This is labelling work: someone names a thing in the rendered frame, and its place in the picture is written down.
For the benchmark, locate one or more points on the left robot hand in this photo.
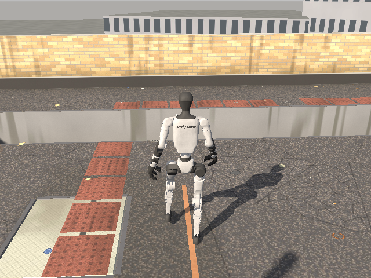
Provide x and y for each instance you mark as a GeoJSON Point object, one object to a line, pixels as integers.
{"type": "Point", "coordinates": [151, 171]}

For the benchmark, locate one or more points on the right robot hand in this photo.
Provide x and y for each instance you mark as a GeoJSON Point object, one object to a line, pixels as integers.
{"type": "Point", "coordinates": [208, 158]}

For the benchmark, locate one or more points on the left robot upper arm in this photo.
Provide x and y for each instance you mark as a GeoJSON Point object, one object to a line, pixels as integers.
{"type": "Point", "coordinates": [167, 122]}

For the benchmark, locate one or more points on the left robot shin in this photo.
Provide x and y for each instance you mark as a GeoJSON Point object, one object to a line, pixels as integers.
{"type": "Point", "coordinates": [168, 198]}

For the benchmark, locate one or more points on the right robot forearm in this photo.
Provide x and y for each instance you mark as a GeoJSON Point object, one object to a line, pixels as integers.
{"type": "Point", "coordinates": [212, 150]}

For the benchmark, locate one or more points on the left robot forearm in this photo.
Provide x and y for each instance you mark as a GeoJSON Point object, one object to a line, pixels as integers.
{"type": "Point", "coordinates": [156, 156]}

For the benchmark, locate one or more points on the robot right foot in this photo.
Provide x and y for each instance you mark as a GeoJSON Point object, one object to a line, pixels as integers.
{"type": "Point", "coordinates": [195, 239]}

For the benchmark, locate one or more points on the right robot upper arm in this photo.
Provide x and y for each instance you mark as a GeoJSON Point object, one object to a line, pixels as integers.
{"type": "Point", "coordinates": [206, 131]}

